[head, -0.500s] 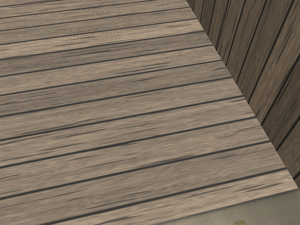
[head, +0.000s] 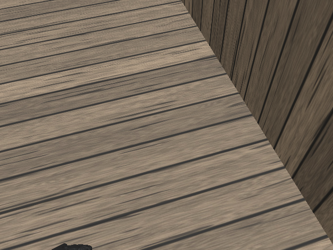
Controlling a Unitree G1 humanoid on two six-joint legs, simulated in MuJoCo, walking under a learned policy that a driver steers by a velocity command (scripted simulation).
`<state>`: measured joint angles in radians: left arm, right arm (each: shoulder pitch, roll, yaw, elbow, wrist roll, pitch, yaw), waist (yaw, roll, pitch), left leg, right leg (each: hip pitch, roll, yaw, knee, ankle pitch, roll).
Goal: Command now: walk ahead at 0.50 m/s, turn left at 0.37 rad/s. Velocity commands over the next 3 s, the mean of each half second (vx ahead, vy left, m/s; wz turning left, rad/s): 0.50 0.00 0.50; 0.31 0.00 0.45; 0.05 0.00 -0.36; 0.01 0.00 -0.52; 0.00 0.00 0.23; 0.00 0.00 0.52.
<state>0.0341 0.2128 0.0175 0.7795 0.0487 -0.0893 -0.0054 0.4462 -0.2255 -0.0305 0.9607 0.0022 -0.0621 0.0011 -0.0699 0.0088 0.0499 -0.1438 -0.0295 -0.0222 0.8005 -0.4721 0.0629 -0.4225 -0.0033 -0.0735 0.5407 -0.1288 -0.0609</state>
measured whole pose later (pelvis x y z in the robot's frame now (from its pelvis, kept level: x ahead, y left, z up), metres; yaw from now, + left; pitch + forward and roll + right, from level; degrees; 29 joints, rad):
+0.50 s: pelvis +0.25 +0.04 -0.01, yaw +17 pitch +1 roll -1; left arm 0.40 0.23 0.05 0.95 0.02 -0.06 0.02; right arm 0.05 -0.23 -0.05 0.75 -0.05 -0.02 0.06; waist 0.04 0.00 0.06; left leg -0.46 -0.03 0.13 0.59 -0.16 0.15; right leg 0.05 -0.09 -0.33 0.55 -0.46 0.02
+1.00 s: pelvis +0.46 +0.12 +0.00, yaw +30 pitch +0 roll +2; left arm 0.13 0.25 0.01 0.79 0.02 -0.04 0.00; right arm 0.34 -0.28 -0.06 0.85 -0.01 -0.02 -0.03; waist -0.05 -0.03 0.07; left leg -0.03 -0.16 -0.11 0.42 -0.37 0.10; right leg -0.43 0.00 -0.02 0.55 -0.06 -0.04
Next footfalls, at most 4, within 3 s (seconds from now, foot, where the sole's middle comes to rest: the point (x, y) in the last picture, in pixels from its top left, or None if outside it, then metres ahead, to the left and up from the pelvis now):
0.48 left None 0.36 0.14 -0.76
1.00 right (141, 208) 0.63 0.11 -0.76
1.48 left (107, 247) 0.48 0.24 -0.76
1.94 right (163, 243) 0.48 0.03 -0.76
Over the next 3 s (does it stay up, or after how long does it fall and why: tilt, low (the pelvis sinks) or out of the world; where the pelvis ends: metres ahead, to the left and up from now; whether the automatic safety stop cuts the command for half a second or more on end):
stays up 0.46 0.13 0.01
